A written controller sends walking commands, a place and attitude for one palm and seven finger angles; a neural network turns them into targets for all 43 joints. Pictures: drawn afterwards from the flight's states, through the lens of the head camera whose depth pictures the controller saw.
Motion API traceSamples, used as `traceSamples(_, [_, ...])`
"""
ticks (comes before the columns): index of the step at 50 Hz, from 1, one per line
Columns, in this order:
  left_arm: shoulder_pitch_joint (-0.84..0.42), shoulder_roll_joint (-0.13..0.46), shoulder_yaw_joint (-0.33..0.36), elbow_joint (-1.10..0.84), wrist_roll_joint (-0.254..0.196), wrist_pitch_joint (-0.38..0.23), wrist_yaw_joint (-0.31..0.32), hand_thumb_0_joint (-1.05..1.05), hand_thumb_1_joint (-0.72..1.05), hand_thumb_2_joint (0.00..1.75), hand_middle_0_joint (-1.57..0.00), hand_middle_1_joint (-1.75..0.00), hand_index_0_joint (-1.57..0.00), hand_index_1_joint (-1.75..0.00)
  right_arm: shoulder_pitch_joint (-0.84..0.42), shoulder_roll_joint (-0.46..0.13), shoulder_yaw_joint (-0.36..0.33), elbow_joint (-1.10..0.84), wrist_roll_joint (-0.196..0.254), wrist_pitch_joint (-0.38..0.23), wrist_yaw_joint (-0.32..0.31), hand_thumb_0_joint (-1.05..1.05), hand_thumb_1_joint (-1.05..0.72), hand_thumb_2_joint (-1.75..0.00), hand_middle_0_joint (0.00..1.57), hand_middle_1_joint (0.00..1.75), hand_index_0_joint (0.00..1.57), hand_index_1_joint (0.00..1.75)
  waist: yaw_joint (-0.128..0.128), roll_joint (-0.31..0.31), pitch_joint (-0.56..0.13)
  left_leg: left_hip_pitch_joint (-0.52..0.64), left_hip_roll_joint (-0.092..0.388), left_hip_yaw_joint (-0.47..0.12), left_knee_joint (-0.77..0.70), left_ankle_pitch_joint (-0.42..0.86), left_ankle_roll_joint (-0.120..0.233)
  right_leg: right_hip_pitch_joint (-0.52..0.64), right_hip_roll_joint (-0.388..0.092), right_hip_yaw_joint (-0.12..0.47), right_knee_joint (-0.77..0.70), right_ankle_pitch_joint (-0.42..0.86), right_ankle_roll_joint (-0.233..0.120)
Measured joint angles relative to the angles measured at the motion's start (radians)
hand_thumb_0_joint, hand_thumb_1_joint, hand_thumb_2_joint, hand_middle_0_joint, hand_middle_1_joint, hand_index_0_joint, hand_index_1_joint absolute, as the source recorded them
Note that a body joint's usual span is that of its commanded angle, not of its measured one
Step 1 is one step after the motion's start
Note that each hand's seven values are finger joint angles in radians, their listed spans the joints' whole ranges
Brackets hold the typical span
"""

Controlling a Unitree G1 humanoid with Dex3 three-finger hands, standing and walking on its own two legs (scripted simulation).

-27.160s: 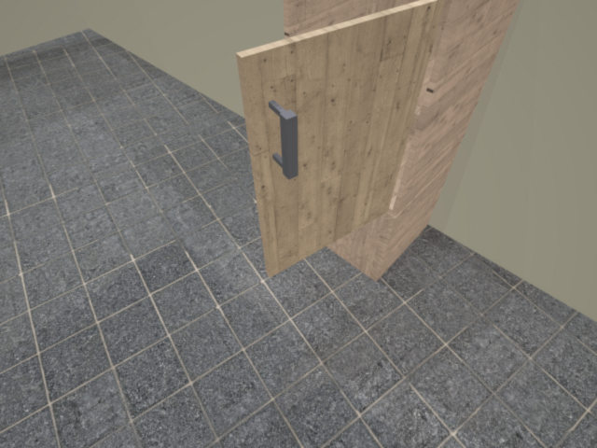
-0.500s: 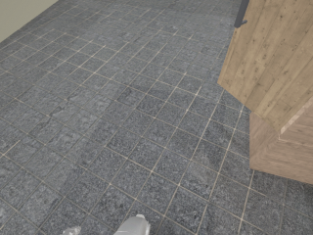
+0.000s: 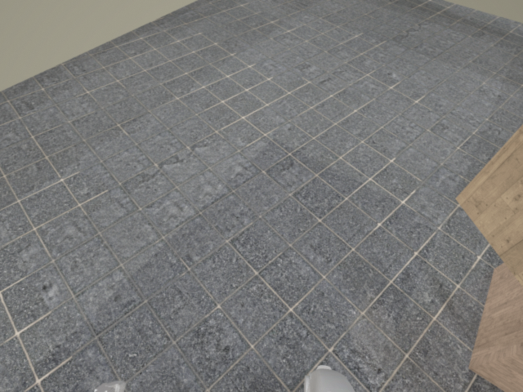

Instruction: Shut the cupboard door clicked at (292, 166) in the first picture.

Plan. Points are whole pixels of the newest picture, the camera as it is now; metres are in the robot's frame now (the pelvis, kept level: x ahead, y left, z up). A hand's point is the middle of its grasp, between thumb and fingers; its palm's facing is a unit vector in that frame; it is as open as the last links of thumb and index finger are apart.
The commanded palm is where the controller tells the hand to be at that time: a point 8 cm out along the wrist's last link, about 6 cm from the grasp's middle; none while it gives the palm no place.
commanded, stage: walk to a spot facing it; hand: left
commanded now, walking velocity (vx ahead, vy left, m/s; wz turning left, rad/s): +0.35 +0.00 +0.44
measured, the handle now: out of the picture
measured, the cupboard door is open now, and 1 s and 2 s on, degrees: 50 50 50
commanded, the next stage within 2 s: turn to face it in 0.60 s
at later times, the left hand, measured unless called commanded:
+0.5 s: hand out of the picture +0.13 +0.14 -0.17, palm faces +0.36 -0.91 -0.19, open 7.3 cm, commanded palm none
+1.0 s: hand (126, 289) +0.31 +0.29 -0.17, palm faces +0.45 -0.88 -0.18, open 7.4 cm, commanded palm none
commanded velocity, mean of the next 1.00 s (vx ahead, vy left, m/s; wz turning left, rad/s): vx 0.18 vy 0.00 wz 0.19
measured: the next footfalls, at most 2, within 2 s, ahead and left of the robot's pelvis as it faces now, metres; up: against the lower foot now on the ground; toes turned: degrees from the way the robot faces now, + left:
right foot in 0.16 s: +0.18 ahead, -0.15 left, +0.00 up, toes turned +0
left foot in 0.64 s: +0.33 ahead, +0.14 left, +0.00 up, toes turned +31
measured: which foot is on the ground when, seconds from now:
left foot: down 0.00-0.16, up 0.18-0.62, down 0.64-1.00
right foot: up 0.00-0.14, down 0.16-0.64, up 0.66-1.00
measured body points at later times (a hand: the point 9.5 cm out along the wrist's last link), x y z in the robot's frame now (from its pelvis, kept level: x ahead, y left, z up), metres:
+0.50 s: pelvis +0.18 -0.04 +0.00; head +0.23 -0.01 +0.45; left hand +0.11 +0.18 -0.15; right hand +0.34 -0.25 -0.14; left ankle +0.21 +0.11 -0.68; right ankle +0.14 -0.15 -0.74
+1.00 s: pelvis +0.32 +0.08 +0.00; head +0.33 +0.11 +0.45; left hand +0.29 +0.33 -0.16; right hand +0.47 -0.11 -0.13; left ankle +0.29 +0.12 -0.74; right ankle +0.43 -0.06 -0.67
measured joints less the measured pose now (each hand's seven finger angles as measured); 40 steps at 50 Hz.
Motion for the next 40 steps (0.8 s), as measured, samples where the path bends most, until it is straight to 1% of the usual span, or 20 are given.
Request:
traceSamples(4, [-0.024,-0.012,-0.005,-0.019,-0.001,-0.010,-0.006,0.01,0.91,0.90,-0.20,-0.30,-0.20,-0.29,0.031,0.004,-0.004,0.031,-0.001,0.005,0.004,0.01,-0.91,-0.90,0.21,0.30,0.20,0.30,-0.010,0.014,-0.008,0.048,-0.002,-0.030,-0.025,-0.025,-0.014,0.026,0.015,-0.003,-0.181,0.048,0.005])
traceSamples(7, [-0.027,-0.021,-0.010,-0.028,-0.001,-0.028,-0.009,0.00,0.91,0.90,-0.20,-0.30,-0.20,-0.29,0.051,0.000,-0.010,0.048,0.001,0.009,0.004,0.01,-0.91,-0.90,0.21,0.30,0.20,0.30,-0.017,0.026,-0.017,0.064,0.003,-0.050,0.025,-0.088,-0.034,0.105,0.046,-0.026,-0.319,0.082,0.001])
traceSamples(8, [-0.023,-0.021,-0.013,-0.035,0.002,-0.042,-0.010,0.00,0.91,0.90,-0.20,-0.30,-0.20,-0.29,0.064,-0.002,-0.012,0.051,0.006,0.009,0.005,0.01,-0.91,-0.90,0.21,0.30,0.20,0.30,-0.019,0.026,-0.026,0.048,-0.002,-0.061,0.080,-0.128,-0.029,0.144,0.051,-0.027,-0.376,0.059,-0.013])
traceSamples(9, [-0.027,-0.031,-0.014,-0.034,0.006,-0.057,-0.005,0.00,0.91,0.90,-0.20,-0.30,-0.20,-0.29,0.060,-0.008,-0.017,0.060,0.011,0.013,0.004,0.01,-0.91,-0.90,0.21,0.30,0.20,0.30,-0.014,0.039,-0.024,0.008,-0.001,-0.068,0.197,-0.184,-0.017,0.142,0.058,-0.037,-0.356,0.053,-0.043])
traceSamples(10, [-0.028,-0.043,-0.018,-0.033,0.006,-0.066,0.001,0.00,0.91,0.90,-0.20,-0.30,-0.20,-0.29,0.050,-0.015,-0.023,0.067,0.013,0.020,0.003,0.01,-0.91,-0.90,0.21,0.30,0.20,0.30,-0.013,0.050,-0.018,-0.048,-0.005,-0.068,0.350,-0.225,-0.004,0.145,0.058,-0.054,-0.330,0.046,-0.065])
traceSamples(11, [-0.025,-0.055,-0.022,-0.031,0.005,-0.070,0.006,0.00,0.91,0.90,-0.20,-0.30,-0.20,-0.29,0.040,-0.022,-0.028,0.071,0.010,0.025,0.003,0.01,-0.91,-0.90,0.21,0.30,0.20,0.30,-0.013,0.057,-0.013,-0.106,-0.009,-0.061,0.492,-0.225,0.004,0.162,0.053,-0.073,-0.327,0.041,-0.078])
traceSamples(13, [-0.003,-0.075,-0.025,-0.022,0.005,-0.074,0.018,0.00,0.91,0.90,-0.20,-0.30,-0.20,-0.29,0.020,-0.029,-0.035,0.072,0.006,0.026,0.007,0.01,-0.91,-0.90,0.21,0.30,0.20,0.30,-0.012,0.053,-0.016,-0.213,-0.003,-0.020,0.695,-0.155,0.005,0.210,0.041,-0.101,-0.366,0.042,-0.086])
traceSamples(14, [0.011,-0.083,-0.025,-0.013,0.004,-0.074,0.024,0.00,0.91,0.90,-0.20,-0.30,-0.20,-0.29,0.009,-0.031,-0.038,0.069,0.004,0.026,0.011,0.01,-0.91,-0.90,0.21,0.30,0.20,0.29,-0.014,0.049,-0.019,-0.258,0.010,0.000,0.749,-0.111,0.000,0.239,0.037,-0.116,-0.397,0.046,-0.085])
traceSamples(16, [0.041,-0.096,-0.026,0.008,0.004,-0.077,0.029,0.00,0.91,0.90,-0.20,-0.30,-0.20,-0.29,-0.011,-0.034,-0.041,0.056,0.004,0.028,0.018,0.01,-0.91,-0.90,0.20,0.30,0.20,0.29,-0.018,0.040,-0.027,-0.331,0.037,0.027,0.786,-0.037,-0.013,0.294,0.031,-0.151,-0.461,0.051,-0.083])
traceSamples(20, [0.093,-0.101,-0.018,0.049,0.002,-0.092,0.042,0.00,0.93,0.90,-0.20,-0.30,-0.20,-0.30,-0.057,-0.031,-0.045,0.032,0.004,0.035,0.028,0.01,-0.91,-0.90,0.20,0.30,0.20,0.29,-0.013,0.021,-0.027,-0.423,0.077,0.051,0.724,0.032,-0.034,0.388,0.027,-0.221,-0.550,0.043,-0.078])
traceSamples(24, [0.140,-0.100,-0.023,0.083,0.004,-0.098,0.043,0.00,0.93,0.90,-0.20,-0.30,-0.20,-0.30,-0.119,-0.029,-0.040,0.012,0.003,0.043,0.038,0.01,-0.91,-0.90,0.20,0.30,0.19,0.29,0.005,0.011,-0.003,-0.447,0.096,0.087,0.564,0.052,-0.035,0.462,0.024,-0.284,-0.578,0.005,-0.061])
traceSamples(28, [0.182,-0.097,-0.028,0.109,0.005,-0.090,0.040,0.00,0.92,0.90,-0.20,-0.30,-0.20,-0.29,-0.188,-0.026,-0.026,-0.015,0.002,0.042,0.050,0.01,-0.91,-0.90,0.20,0.30,0.19,0.29,0.034,0.004,0.030,-0.411,0.091,0.133,0.377,0.039,-0.015,0.523,0.010,-0.336,-0.556,-0.059,-0.027])
traceSamples(31, [0.214,-0.087,-0.026,0.124,0.003,-0.078,0.033,0.00,0.91,0.90,-0.20,-0.30,-0.20,-0.29,-0.221,-0.024,-0.017,-0.047,0.000,0.024,0.052,0.01,-0.91,-0.90,0.20,0.30,0.19,0.29,0.045,-0.017,0.046,-0.337,0.050,0.173,0.254,0.012,0.019,0.542,-0.041,-0.361,-0.453,-0.144,0.009])
traceSamples(32, [0.231,-0.087,-0.026,0.128,0.000,-0.072,0.030,0.00,0.91,0.90,-0.20,-0.30,-0.20,-0.30,-0.222,-0.030,-0.013,-0.063,-0.002,0.014,0.053,0.01,-0.91,-0.90,0.20,0.30,0.20,0.29,0.043,-0.012,0.041,-0.295,0.037,0.178,0.204,0.029,0.033,0.522,-0.065,-0.360,-0.358,-0.176,0.013])
traceSamples(33, [0.236,-0.086,-0.026,0.130,-0.005,-0.060,0.023,0.00,0.91,0.90,-0.20,-0.30,-0.20,-0.30,-0.221,-0.038,-0.013,-0.078,-0.005,0.000,0.050,0.01,-0.91,-0.90,0.20,0.30,0.20,0.29,0.033,0.000,0.035,-0.298,0.032,0.172,0.213,0.086,0.055,0.468,-0.079,-0.327,-0.200,-0.197,0.010])
traceSamples(34, [0.220,-0.078,-0.026,0.131,-0.008,-0.043,0.019,0.00,0.91,0.90,-0.20,-0.30,-0.20,-0.30,-0.221,-0.040,-0.013,-0.085,-0.003,-0.011,0.042,0.01,-0.91,-0.90,0.20,0.30,0.20,0.29,0.028,0.001,0.040,-0.310,0.020,0.166,0.261,0.072,0.073,0.397,-0.075,-0.250,-0.022,-0.221,0.005])
traceSamples(35, [0.197,-0.067,-0.025,0.125,-0.011,-0.026,0.020,0.01,0.91,0.90,-0.20,-0.30,-0.20,-0.30,-0.219,-0.040,-0.010,-0.086,0.001,-0.016,0.034,0.01,-0.91,-0.90,0.20,0.30,0.20,0.29,0.030,-0.003,0.049,-0.304,0.008,0.161,0.285,0.042,0.086,0.325,-0.060,-0.173,0.132,-0.228,-0.002])
traceSamples(36, [0.170,-0.058,-0.020,0.114,-0.012,-0.017,0.024,0.01,0.91,0.90,-0.20,-0.30,-0.20,-0.29,-0.212,-0.038,-0.006,-0.083,0.003,-0.017,0.026,0.01,-0.91,-0.90,0.20,0.30,0.20,0.29,0.035,-0.006,0.053,-0.289,-0.002,0.156,0.283,0.019,0.092,0.257,-0.044,-0.118,0.245,-0.218,-0.008])
traceSamples(38, [0.115,-0.045,-0.011,0.088,-0.008,-0.018,0.034,0.01,0.91,0.90,-0.20,-0.30,-0.20,-0.29,-0.191,-0.032,0.004,-0.071,0.004,-0.017,0.009,0.00,-0.91,-0.90,0.20,0.30,0.20,0.29,0.043,-0.010,0.050,-0.247,-0.016,0.146,0.235,0.014,0.086,0.140,-0.029,-0.057,0.344,-0.154,-0.015])
traceSamples(40, [0.066,-0.038,-0.009,0.060,-0.003,-0.025,0.039,0.01,0.91,0.90,-0.20,-0.30,-0.20,-0.29,-0.173,-0.020,0.012,-0.049,0.004,-0.019,-0.007,0.00,-0.91,-0.90,0.20,0.30,0.20,0.29,0.048,-0.013,0.047,-0.194,-0.028,0.141,0.162,0.036,0.081,0.058,-0.025,-0.019,0.322,-0.082,-0.015])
